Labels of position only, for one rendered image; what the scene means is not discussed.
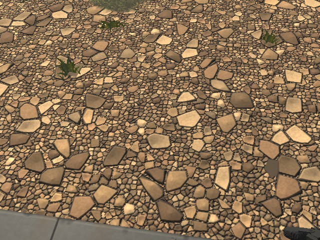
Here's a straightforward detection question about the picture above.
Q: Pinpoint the right robot hand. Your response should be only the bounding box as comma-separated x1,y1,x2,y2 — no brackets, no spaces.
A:
283,227,320,240

